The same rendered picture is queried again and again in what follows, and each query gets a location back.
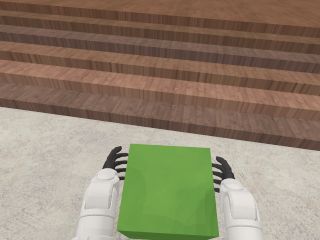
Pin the carton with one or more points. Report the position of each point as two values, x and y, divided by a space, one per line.
168 194

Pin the robot right hand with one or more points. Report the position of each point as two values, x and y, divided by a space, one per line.
225 174

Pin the robot left forearm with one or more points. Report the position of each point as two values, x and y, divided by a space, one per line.
98 209

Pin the robot left hand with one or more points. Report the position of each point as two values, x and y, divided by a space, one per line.
111 162

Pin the robot right forearm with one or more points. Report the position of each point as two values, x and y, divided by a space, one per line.
241 214

